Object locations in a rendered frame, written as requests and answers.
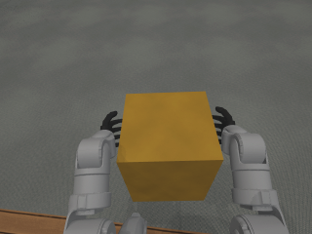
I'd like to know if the robot left upper arm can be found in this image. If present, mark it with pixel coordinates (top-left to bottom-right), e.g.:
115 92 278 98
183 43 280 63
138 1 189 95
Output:
64 217 116 234

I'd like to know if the robot right upper arm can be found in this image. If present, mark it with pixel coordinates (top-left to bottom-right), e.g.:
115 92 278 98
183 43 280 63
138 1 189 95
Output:
229 214 289 234

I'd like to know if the robot left forearm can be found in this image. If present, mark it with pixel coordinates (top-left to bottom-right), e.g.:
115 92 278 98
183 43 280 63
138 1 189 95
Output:
62 130 117 234

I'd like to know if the robot right forearm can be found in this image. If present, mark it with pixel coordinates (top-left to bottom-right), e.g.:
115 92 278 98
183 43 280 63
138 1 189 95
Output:
221 125 290 234

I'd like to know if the robot left thigh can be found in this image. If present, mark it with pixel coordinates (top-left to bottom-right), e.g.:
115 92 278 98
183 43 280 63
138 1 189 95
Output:
118 216 147 234

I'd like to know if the robot right hand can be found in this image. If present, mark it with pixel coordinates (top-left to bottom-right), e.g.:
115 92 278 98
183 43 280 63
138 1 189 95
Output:
212 106 236 144

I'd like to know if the robot left shin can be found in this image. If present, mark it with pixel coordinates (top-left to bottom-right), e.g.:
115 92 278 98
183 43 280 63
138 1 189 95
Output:
131 213 141 217

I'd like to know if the robot left hand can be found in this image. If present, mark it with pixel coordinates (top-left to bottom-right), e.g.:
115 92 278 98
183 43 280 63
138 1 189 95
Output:
100 111 123 147

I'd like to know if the carton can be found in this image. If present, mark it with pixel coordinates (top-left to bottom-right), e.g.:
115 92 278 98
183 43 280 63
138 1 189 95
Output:
116 91 224 202

